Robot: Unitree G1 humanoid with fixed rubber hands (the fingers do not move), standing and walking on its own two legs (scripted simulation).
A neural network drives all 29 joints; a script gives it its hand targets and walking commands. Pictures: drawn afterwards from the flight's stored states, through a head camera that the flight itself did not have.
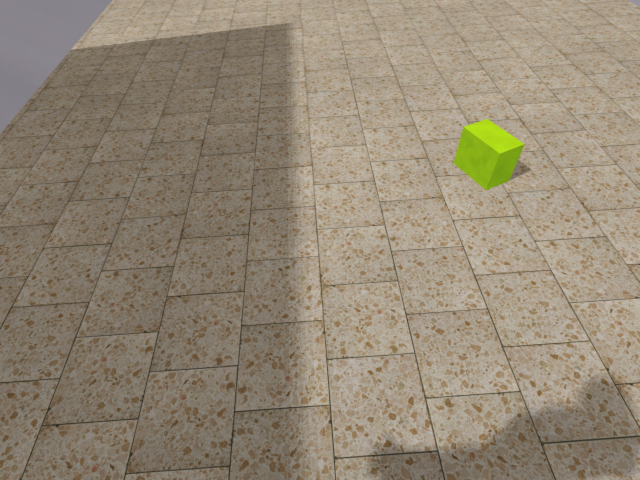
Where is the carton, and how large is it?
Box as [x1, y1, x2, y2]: [454, 119, 524, 189]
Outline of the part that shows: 485,119 463,127 454,163 481,186 487,189 509,179 524,144 489,120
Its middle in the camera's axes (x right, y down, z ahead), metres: +0.80 -0.42 +1.84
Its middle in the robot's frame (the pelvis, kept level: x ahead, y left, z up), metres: +1.59 -0.72 -0.68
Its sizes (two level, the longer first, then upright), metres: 0.235 0.141 0.209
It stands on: the floor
